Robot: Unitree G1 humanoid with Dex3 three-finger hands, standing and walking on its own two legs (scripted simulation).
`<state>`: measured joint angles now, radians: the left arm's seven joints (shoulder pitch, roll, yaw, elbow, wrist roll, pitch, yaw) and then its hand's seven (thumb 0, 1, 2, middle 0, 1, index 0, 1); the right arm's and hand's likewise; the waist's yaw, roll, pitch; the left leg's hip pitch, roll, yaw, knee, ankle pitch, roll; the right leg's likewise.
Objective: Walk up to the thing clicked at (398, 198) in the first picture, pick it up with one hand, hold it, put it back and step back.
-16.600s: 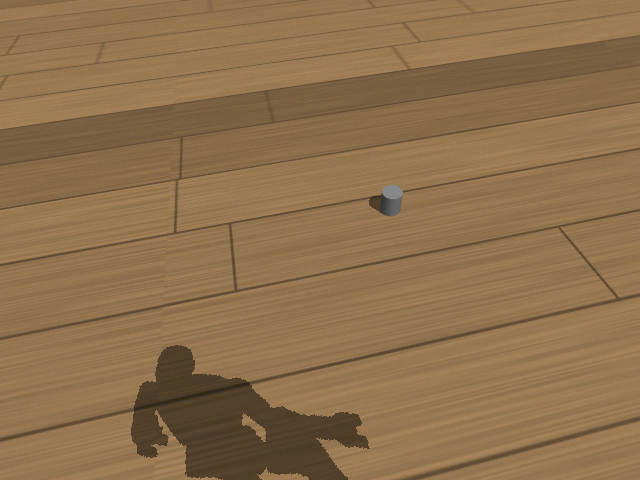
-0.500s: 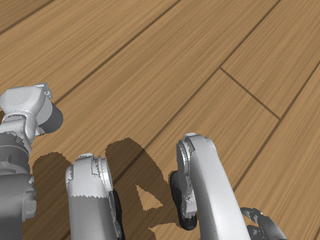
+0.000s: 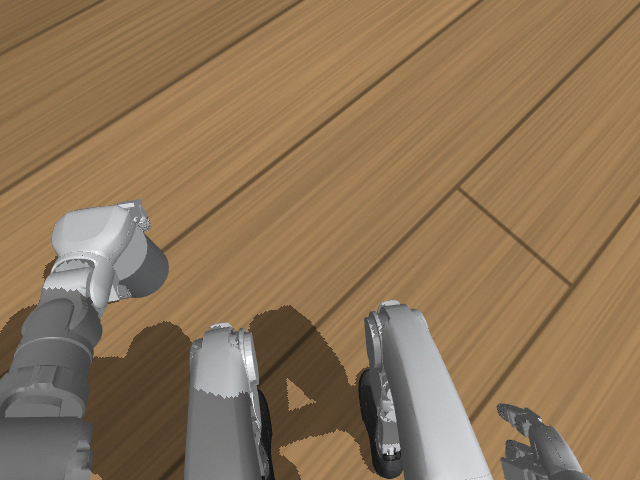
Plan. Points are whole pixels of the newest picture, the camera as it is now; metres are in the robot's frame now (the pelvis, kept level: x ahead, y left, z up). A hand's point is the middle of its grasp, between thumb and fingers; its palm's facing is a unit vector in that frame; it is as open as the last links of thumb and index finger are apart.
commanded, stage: lift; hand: left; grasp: from above
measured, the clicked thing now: (127, 250) +0.44 +0.27 -0.15
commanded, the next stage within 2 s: hold in 1.04 s
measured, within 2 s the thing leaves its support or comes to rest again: neither
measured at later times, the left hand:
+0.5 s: hand (30, 242) +0.37 +0.25 +0.09, palm faces -0.43 -0.09 -0.90, open 11.3 cm
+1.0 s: hand out of the picture +0.38 +0.23 +0.19, palm faces -0.44 -0.10 -0.89, open 11.3 cm
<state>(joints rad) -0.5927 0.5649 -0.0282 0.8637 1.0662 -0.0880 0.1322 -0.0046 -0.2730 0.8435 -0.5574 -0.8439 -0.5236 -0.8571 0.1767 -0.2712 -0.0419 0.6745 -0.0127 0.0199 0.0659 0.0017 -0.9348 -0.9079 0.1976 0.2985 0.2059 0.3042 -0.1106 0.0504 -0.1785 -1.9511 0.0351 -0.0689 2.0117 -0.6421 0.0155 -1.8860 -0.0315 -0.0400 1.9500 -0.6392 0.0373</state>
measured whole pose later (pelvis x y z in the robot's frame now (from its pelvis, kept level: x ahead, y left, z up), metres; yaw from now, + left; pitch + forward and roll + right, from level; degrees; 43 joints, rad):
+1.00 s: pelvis +0.07 +0.00 +0.27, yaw +2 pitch +11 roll -1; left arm -0.34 0.37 -0.18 0.84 0.99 0.05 0.16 -0.01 -0.27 0.84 -0.55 -0.84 -0.51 -0.87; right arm 0.26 -0.25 -0.04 0.74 0.04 0.01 -0.05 0.00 -0.92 -0.90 0.20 0.30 0.21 0.30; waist -0.06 0.04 -0.08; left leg -0.69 0.04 0.03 0.89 -0.39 0.00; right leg -0.67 -0.03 0.00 0.86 -0.38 0.03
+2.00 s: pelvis +0.08 +0.00 +0.31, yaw +1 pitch +3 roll +0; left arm -0.25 0.38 -0.19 0.67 1.00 0.01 0.00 -0.01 -0.25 0.83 -0.55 -0.84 -0.51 -0.87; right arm 0.23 -0.26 -0.05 0.68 0.06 0.06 -0.04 0.01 -0.91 -0.90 0.20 0.30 0.20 0.30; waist -0.01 0.05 -0.03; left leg -0.34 0.03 0.06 0.57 -0.28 0.00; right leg -0.36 -0.03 0.02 0.58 -0.27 0.03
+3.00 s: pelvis +0.08 +0.00 +0.32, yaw +1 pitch +1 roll +0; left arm -0.22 0.39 -0.20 0.59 0.99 0.01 -0.05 -0.01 -0.25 0.83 -0.54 -0.85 -0.50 -0.87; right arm 0.19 -0.25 -0.03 0.68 0.07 0.08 -0.06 0.01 -0.92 -0.90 0.20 0.30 0.20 0.30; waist 0.01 0.05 0.00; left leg -0.25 0.02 0.06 0.47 -0.23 0.00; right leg -0.27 -0.03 0.02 0.49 -0.24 0.03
